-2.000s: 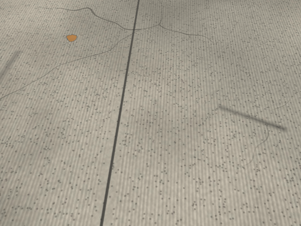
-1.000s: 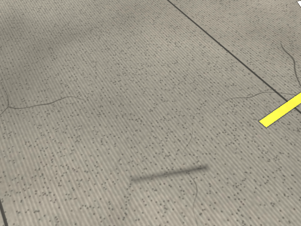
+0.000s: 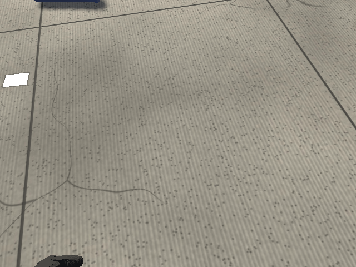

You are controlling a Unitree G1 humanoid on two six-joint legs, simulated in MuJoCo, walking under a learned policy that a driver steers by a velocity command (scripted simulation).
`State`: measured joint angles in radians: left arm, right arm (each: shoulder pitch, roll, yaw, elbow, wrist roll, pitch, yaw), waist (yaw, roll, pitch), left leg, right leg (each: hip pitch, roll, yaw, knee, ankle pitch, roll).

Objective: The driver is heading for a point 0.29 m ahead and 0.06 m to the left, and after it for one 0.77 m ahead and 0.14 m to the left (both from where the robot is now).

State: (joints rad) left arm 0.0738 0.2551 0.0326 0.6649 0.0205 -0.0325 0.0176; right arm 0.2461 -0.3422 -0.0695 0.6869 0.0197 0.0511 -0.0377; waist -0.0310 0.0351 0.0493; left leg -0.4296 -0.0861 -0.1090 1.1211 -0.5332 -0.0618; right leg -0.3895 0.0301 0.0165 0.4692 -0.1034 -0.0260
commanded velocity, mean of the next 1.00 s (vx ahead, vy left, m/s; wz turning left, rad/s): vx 0.02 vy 0.00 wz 0.46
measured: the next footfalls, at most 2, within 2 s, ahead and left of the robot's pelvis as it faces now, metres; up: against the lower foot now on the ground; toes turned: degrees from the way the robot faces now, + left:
left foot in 0.30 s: +0.04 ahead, +0.14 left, +0.00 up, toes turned +12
right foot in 0.76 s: +0.11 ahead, -0.07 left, +0.00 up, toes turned +27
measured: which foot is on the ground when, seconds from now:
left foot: up 0.00-0.28, down 0.30-0.78, up 0.80-1.00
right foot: down 0.00-0.32, up 0.34-0.74, down 0.76-1.00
